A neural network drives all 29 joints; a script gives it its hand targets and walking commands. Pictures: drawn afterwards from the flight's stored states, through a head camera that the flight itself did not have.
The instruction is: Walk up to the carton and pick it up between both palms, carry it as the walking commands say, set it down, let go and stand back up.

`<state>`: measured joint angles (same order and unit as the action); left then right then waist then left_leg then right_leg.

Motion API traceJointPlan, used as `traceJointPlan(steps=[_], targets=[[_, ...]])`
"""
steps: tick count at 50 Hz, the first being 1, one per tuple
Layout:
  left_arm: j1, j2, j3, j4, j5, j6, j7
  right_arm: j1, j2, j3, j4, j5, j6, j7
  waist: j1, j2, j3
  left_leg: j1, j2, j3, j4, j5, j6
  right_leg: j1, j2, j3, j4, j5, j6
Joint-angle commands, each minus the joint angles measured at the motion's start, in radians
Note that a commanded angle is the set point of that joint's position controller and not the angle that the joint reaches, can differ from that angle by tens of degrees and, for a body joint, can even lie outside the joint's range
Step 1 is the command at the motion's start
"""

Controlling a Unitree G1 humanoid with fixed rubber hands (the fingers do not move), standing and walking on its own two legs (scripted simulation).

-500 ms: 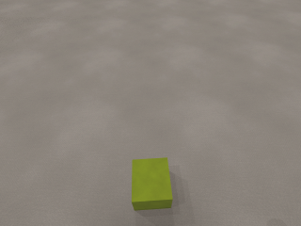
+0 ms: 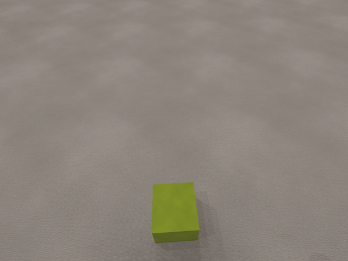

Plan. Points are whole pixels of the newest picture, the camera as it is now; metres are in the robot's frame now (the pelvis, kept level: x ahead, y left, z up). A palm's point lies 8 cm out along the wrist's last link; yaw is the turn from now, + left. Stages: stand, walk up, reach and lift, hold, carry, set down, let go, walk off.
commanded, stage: reach and lift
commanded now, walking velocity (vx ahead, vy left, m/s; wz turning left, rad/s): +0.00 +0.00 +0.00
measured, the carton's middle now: (174, 212) +0.49 +0.04 -0.68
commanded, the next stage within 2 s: none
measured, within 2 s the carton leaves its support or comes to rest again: neither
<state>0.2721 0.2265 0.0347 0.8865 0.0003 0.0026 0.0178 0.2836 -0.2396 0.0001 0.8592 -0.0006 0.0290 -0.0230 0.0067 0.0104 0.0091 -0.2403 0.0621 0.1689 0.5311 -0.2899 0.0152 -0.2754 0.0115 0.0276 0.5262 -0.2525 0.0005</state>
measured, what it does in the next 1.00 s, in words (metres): lowers itself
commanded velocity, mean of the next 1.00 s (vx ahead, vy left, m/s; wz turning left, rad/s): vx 0.00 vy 0.00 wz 0.00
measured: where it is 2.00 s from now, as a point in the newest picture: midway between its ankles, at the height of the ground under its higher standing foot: outside the picture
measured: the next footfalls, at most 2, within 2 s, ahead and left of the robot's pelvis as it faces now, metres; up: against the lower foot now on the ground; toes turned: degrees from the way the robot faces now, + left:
none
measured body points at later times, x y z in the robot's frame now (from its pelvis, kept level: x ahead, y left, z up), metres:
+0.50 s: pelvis +0.01 +0.00 -0.02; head +0.14 -0.01 +0.41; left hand +0.20 +0.25 -0.14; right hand +0.22 -0.23 -0.15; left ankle +0.00 +0.11 -0.73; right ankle +0.02 -0.12 -0.73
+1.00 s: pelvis -0.06 -0.02 -0.06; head +0.14 -0.03 +0.34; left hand +0.31 +0.23 -0.15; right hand +0.34 -0.20 -0.17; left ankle +0.00 +0.11 -0.73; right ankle +0.02 -0.12 -0.73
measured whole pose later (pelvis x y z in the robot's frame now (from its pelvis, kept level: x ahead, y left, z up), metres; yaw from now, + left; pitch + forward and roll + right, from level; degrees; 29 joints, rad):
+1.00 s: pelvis -0.06 -0.02 -0.06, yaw +3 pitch +26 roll +3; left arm -0.62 0.22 0.23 0.85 0.00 0.23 0.01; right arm -0.66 -0.25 -0.03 0.81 -0.01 0.26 -0.02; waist 0.01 0.00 -0.02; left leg -1.03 0.04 0.15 0.85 -0.27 0.02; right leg -1.09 -0.03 0.03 0.92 -0.29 0.00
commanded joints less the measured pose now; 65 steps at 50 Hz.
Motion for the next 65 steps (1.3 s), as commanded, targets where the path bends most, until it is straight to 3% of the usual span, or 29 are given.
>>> traceJointPlan(steps=[1, 2, 4, 6, 8, 10, 12, 15, 18, 21, 23, 24, 31, 36, 37, 38, 39, 40, 43, 44, 45, 46, 47, 50, 55, 60, 62, 63, 65], targets=[[-0.343, 0.101, -0.008, -0.396, -0.013, 0.04, -0.032, -0.335, -0.07, -0.03, -0.359, -0.005, 0.015, 0.032, -0.01, -0.07, 0.061, -0.186, 0.001, -0.149, -0.017, -0.172, -0.016, -0.168, -0.023, -0.003, -0.009, -0.19, -0.011], [-0.406, 0.119, 0.01, -0.41, -0.031, 0.088, -0.031, -0.424, -0.119, -0.098, -0.485, -0.032, 0.06, 0.042, -0.067, -0.068, 0.087, -0.127, -0.011, -0.112, -0.046, -0.231, -0.024, -0.179, 0.011, -0.051, -0.011, -0.252, -0.011], [-0.33, 0.107, 0.003, -0.331, -0.045, 0.162, -0.047, -0.314, -0.124, -0.116, -0.388, -0.051, 0.159, 0.057, -0.047, -0.019, 0.121, -0.072, -0.012, -0.107, -0.071, -0.268, -0.025, -0.124, -0.003, -0.066, -0.038, -0.253, -0.008], [-0.264, 0.111, 0.046, -0.312, -0.002, 0.233, -0.053, -0.214, -0.123, -0.116, -0.336, -0.06, 0.24, 0.062, -0.05, 0.018, 0.125, -0.069, -0.027, -0.117, -0.109, -0.227, -0.02, -0.021, 0.011, -0.062, -0.03, -0.18, 0.013], [-0.205, 0.085, 0.066, -0.253, 0.033, 0.267, -0.054, -0.149, -0.074, -0.124, -0.288, -0.091, 0.267, 0.053, -0.039, -0.023, 0.11, -0.049, -0.053, -0.131, -0.105, -0.118, -0.014, 0.013, 0.012, -0.034, -0.059, -0.088, 0.02], [-0.192, 0.079, 0.103, -0.218, 0.05, 0.267, -0.066, -0.147, -0.055, -0.132, -0.269, -0.105, 0.257, 0.059, -0.028, -0.028, 0.104, -0.016, -0.065, -0.144, -0.077, -0.012, -0.008, -0.011, 0.002, -0.011, -0.068, -0.032, 0.007], [-0.226, 0.076, 0.107, -0.22, 0.042, 0.246, -0.07, -0.179, -0.047, -0.146, -0.28, -0.11, 0.23, 0.059, -0.045, -0.07, 0.087, -0.011, -0.064, -0.164, -0.05, 0.073, 0.008, -0.062, 0.001, -0.001, -0.061, 0.031, 0.004], [-0.275, 0.045, 0.103, -0.241, 0.019, 0.179, -0.083, -0.288, -0.042, -0.125, -0.293, -0.089, 0.174, 0.076, -0.032, -0.029, -0.015, -0.057, -0.071, -0.185, 0.037, 0.241, 0.007, -0.129, 0.01, 0.006, 0.045, 0.186, 0.001], [-0.324, 0.041, 0.106, -0.268, 0.004, 0.111, -0.073, -0.313, -0.063, -0.137, -0.277, -0.097, 0.103, 0.084, -0.017, -0.007, -0.208, -0.07, -0.069, -0.204, 0.145, 0.518, -0.022, -0.192, 0.021, -0.005, 0.171, 0.376, 0.011], [-0.334, 0.023, 0.111, -0.216, -0.022, 0.076, -0.056, -0.339, -0.086, -0.144, -0.228, -0.096, 0.058, 0.066, -0.025, 0.0, -0.32, -0.111, -0.07, -0.221, 0.224, 0.642, -0.043, -0.294, 0.028, -0.013, 0.26, 0.406, 0.015], [-0.357, 0.05, 0.161, -0.196, -0.016, 0.069, -0.05, -0.397, -0.101, -0.142, -0.234, -0.078, 0.043, 0.042, -0.009, -0.027, -0.39, -0.187, -0.082, -0.223, 0.249, 0.567, -0.044, -0.29, 0.022, -0.01, 0.288, 0.394, 0.021], [-0.385, 0.046, 0.155, -0.207, -0.022, 0.065, -0.049, -0.413, -0.094, -0.154, -0.254, -0.076, 0.039, 0.033, -0.022, -0.066, -0.403, -0.229, -0.083, -0.218, 0.244, 0.53, -0.036, -0.304, 0.027, -0.012, 0.292, 0.423, 0.031], [-0.463, 0.073, 0.187, -0.223, -0.036, 0.074, -0.046, -0.509, -0.058, -0.096, -0.254, -0.015, 0.07, -0.02, 0.013, -0.134, -0.546, -0.512, -0.093, -0.179, 0.275, 0.381, -0.033, -0.253, 0.022, 0.022, 0.331, 0.544, 0.036], [-0.648, 0.095, 0.204, -0.212, -0.052, 0.116, -0.043, -0.742, -0.084, -0.093, -0.265, -0.011, 0.117, -0.017, 0.026, -0.138, -0.522, -0.638, -0.081, -0.149, 0.287, 0.169, -0.023, -0.357, 0.027, 0.017, 0.316, 0.239, 0.031], [-0.695, 0.102, 0.204, -0.206, -0.055, 0.129, -0.042, -0.767, -0.08, -0.087, -0.231, -0.011, 0.136, -0.013, 0.019, -0.133, -0.478, -0.647, -0.078, -0.145, 0.272, 0.079, -0.015, -0.37, 0.027, 0.011, 0.297, 0.119, 0.033], [-0.725, 0.111, 0.22, -0.197, -0.059, 0.143, -0.042, -0.823, -0.094, -0.079, -0.242, -0.01, 0.148, -0.012, 0.043, -0.133, -0.48, -0.665, -0.076, -0.141, 0.279, 0.055, -0.01, -0.391, 0.02, 0.021, 0.293, 0.063, 0.031], [-0.789, 0.144, 0.241, -0.216, -0.047, 0.151, -0.041, -0.867, -0.093, -0.087, -0.225, -0.004, 0.166, -0.008, 0.04, -0.104, -0.471, -0.674, -0.073, -0.144, 0.283, 0.029, -0.012, -0.401, 0.021, 0.019, 0.303, 0.026, 0.03], [-0.862, 0.143, 0.241, -0.222, -0.06, 0.155, -0.037, -0.936, -0.106, -0.09, -0.235, 0.001, 0.17, -0.008, 0.05, -0.116, -0.469, -0.682, -0.074, -0.141, 0.29, -0.007, -0.006, -0.419, 0.02, 0.017, 0.3, -0.044, 0.031], [-0.951, 0.123, 0.228, -0.168, -0.066, 0.196, -0.029, -1.03, -0.122, -0.104, -0.177, -0.001, 0.209, 0.002, 0.04, -0.088, -0.456, -0.704, -0.077, -0.143, 0.29, -0.043, -0.015, -0.472, 0.021, 0.002, 0.308, -0.108, 0.019], [-0.999, 0.115, 0.222, -0.121, -0.071, 0.216, -0.029, -1.077, -0.135, -0.115, -0.131, -0.01, 0.224, 0.004, 0.02, -0.112, -0.443, -0.723, -0.079, -0.141, 0.297, -0.071, -0.016, -0.51, 0.026, -0.008, 0.312, -0.147, 0.018], [-0.985, 0.123, 0.24, -0.096, -0.056, 0.228, -0.024, -1.088, -0.136, -0.109, -0.107, 0.004, 0.235, 0.004, 0.042, -0.071, -0.453, -0.708, -0.077, -0.147, 0.29, -0.085, -0.015, -0.498, 0.022, -0.007, 0.317, -0.167, 0.011], [-1.027, 0.098, 0.244, -0.084, -0.052, 0.233, -0.017, -1.136, -0.144, -0.117, -0.11, -0.006, 0.237, 0.009, 0.036, -0.098, -0.425, -0.734, -0.081, -0.144, 0.298, -0.082, -0.018, -0.537, 0.026, -0.013, 0.312, -0.178, 0.01], [-1.053, 0.109, 0.262, -0.068, -0.042, 0.234, -0.008, -1.165, -0.153, -0.124, -0.087, -0.001, 0.24, 0.01, 0.045, -0.082, -0.44, -0.756, -0.08, -0.15, 0.304, -0.085, -0.019, -0.552, 0.024, -0.008, 0.319, -0.178, 0.007], [-1.181, 0.082, 0.285, -0.047, -0.038, 0.206, 0.01, -1.288, -0.164, -0.161, -0.036, -0.012, 0.212, 0.009, 0.028, -0.066, -0.462, -0.806, -0.092, -0.151, 0.326, -0.056, -0.025, -0.62, 0.026, -0.005, 0.344, -0.126, 0.003], [-1.19, 0.049, 0.332, -0.023, -0.028, 0.159, 0.026, -1.333, -0.141, -0.16, 0.007, -0.009, 0.164, 0.009, 0.051, -0.112, -0.699, -0.793, -0.105, -0.152, 0.375, 0.208, -0.019, -0.575, 0.033, 0.003, 0.408, 0.18, 0.014], [-1.267, 0.05, 0.349, -0.125, -0.03, 0.085, 0.047, -1.404, -0.175, -0.214, -0.029, -0.013, 0.102, -0.001, 0.05, -0.104, -0.953, -0.735, -0.122, -0.169, 0.41, 0.416, -0.027, -0.546, 0.044, 0.019, 0.451, 0.433, 0.004], [-1.318, 0.059, 0.325, -0.156, -0.048, 0.081, 0.053, -1.472, -0.208, -0.235, -0.071, -0.017, 0.09, -0.005, 0.036, -0.1, -1.009, -0.719, -0.118, -0.184, 0.42, 0.471, -0.033, -0.557, 0.043, 0.027, 0.459, 0.479, 0.002], [-1.348, 0.078, 0.345, -0.175, -0.051, 0.071, 0.056, -1.519, -0.19, -0.221, -0.096, -0.014, 0.085, -0.005, 0.047, -0.148, -1.0, -0.745, -0.118, -0.183, 0.415, 0.457, -0.025, -0.546, 0.049, 0.023, 0.465, 0.476, 0.006], [-1.421, 0.093, 0.347, -0.199, -0.051, 0.068, 0.061, -1.569, -0.193, -0.214, -0.08, 0.002, 0.086, -0.004, 0.066, -0.124, -1.015, -0.762, -0.119, -0.175, 0.421, 0.478, -0.03, -0.539, 0.041, 0.035, 0.463, 0.507, 0.007]])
